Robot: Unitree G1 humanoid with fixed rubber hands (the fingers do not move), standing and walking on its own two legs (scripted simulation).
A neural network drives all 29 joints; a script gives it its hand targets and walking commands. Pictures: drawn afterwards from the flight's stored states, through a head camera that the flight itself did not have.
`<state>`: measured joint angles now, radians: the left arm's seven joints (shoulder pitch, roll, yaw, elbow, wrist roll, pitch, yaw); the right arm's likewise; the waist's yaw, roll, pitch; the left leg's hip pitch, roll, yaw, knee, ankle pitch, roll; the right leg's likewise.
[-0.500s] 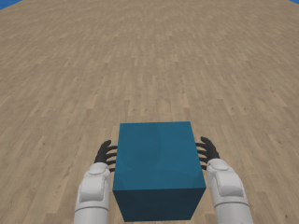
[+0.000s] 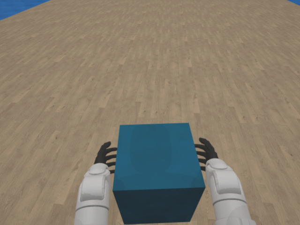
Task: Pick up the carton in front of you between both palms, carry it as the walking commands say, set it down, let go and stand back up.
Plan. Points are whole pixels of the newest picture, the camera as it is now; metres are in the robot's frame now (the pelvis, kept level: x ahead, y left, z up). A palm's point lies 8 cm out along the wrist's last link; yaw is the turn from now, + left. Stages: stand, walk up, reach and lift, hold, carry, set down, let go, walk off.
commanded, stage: hold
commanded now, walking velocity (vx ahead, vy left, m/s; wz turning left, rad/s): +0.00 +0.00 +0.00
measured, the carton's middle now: (155, 174) +0.31 +0.00 -0.05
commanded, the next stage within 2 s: set down in 0.30 s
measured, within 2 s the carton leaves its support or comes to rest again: neither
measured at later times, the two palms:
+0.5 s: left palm (110, 162) +0.30 +0.13 +0.04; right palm (218, 163) +0.29 -0.17 +0.04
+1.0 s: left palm (121, 178) +0.37 +0.13 -0.17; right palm (200, 179) +0.36 -0.17 -0.16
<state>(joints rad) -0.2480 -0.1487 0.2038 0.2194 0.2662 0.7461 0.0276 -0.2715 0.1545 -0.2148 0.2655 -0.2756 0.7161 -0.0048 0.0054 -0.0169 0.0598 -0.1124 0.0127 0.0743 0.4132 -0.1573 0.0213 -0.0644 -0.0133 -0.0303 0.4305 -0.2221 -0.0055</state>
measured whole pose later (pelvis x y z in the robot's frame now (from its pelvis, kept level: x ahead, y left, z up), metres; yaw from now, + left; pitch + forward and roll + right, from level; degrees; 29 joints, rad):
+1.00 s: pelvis -0.02 +0.00 -0.08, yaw -3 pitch +29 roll +0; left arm -0.57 -0.11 0.35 0.50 0.21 0.18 0.04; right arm -0.57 0.13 -0.37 0.50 -0.21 0.17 -0.04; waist 0.00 -0.02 0.00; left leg -1.17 -0.02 -0.02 0.98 -0.31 0.01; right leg -1.14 0.04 0.04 1.00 -0.36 0.01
